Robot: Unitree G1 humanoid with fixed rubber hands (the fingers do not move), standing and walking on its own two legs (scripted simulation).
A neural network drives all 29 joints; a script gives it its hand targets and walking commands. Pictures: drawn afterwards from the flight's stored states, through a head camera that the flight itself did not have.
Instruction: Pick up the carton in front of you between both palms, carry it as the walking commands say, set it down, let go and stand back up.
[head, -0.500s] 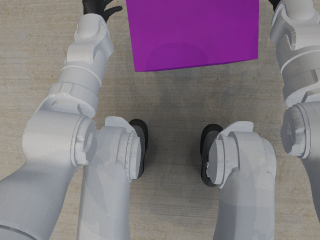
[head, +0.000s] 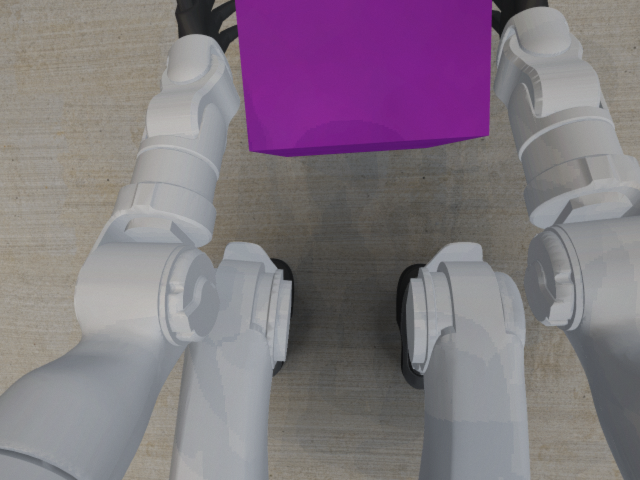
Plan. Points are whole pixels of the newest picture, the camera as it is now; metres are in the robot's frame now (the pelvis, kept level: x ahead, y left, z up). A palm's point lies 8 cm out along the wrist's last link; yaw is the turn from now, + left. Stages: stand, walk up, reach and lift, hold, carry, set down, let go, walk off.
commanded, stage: reach and lift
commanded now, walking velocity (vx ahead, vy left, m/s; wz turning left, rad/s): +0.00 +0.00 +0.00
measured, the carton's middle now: (356, 59) +0.52 -0.03 -0.22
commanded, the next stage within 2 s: none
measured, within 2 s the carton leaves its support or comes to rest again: neither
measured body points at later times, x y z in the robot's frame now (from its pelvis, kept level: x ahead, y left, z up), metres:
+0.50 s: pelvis -0.01 +0.01 +0.12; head +0.25 -0.03 +0.48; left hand +0.50 +0.11 +0.05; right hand +0.49 -0.19 +0.05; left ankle +0.12 +0.14 -0.33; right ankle +0.10 -0.12 -0.33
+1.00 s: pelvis +0.04 +0.01 +0.25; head +0.20 -0.02 +0.67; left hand +0.47 +0.12 +0.20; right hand +0.45 -0.18 +0.20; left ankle +0.12 +0.14 -0.33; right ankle +0.10 -0.12 -0.33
